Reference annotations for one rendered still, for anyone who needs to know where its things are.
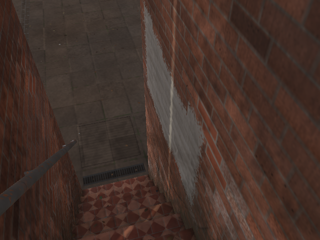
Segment stairs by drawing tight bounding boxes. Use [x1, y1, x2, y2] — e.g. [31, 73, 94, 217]
[72, 174, 197, 240]

